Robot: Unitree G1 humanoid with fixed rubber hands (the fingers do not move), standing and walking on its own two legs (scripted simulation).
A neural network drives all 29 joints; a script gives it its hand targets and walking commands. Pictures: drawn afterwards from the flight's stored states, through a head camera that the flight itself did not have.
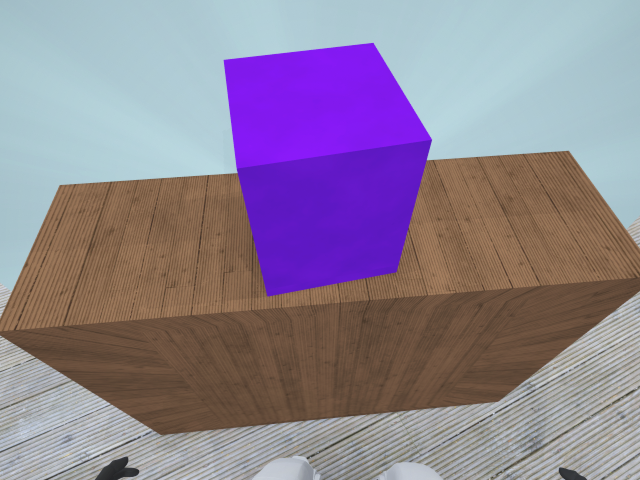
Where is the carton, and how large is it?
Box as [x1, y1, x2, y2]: [224, 43, 431, 296]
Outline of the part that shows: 373,43 224,60 236,167 267,296 396,271 431,139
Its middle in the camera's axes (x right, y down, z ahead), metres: -0.01 -0.10 +0.55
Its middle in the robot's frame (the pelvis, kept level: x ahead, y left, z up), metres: +0.50 +0.04 +0.08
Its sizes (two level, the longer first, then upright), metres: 0.210 0.200 0.250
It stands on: a pedestal, 0.69 m high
